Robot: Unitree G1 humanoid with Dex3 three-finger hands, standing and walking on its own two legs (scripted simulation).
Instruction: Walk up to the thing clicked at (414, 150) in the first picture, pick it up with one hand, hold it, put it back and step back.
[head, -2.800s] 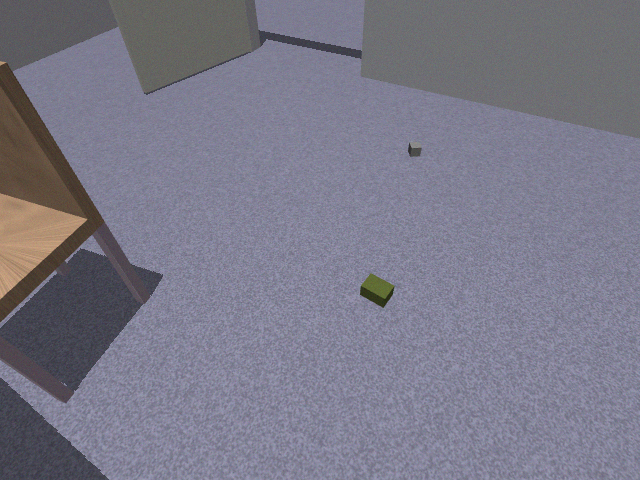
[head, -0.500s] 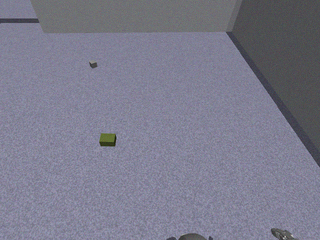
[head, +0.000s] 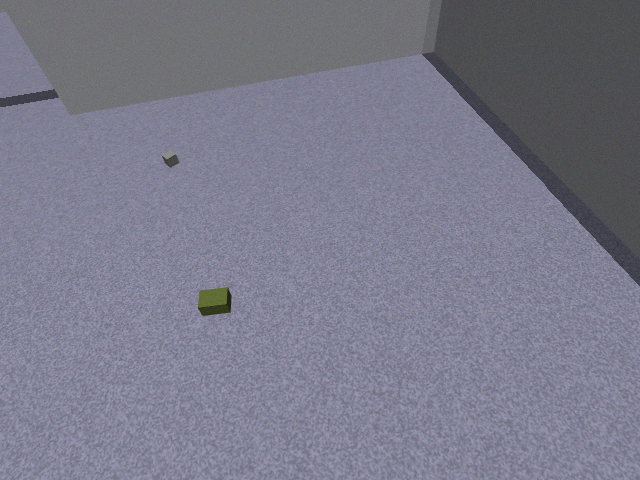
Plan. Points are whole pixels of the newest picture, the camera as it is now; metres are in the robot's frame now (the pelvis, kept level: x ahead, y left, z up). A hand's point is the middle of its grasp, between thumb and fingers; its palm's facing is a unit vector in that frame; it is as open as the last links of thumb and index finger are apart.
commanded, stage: walk up
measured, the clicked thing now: (170, 158) +1.73 +0.82 -0.73
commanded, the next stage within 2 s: stand in 0.42 s
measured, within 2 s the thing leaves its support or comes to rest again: neither
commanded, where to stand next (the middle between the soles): +0.07 +0.01 m, yaw +0 degrees
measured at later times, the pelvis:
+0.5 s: pelvis +0.00 +0.01 +0.02, yaw -1 degrees
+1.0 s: pelvis +0.00 +0.01 +0.02, yaw +0 degrees
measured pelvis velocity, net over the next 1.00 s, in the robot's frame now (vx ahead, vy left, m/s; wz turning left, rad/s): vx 0.00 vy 0.01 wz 0.00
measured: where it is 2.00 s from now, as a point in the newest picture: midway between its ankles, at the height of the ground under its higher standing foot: outside the picture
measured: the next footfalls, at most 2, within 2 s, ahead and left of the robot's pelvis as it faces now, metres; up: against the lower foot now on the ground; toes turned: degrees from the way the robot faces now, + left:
none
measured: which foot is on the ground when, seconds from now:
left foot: down 0.00-1.00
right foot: down 0.00-1.00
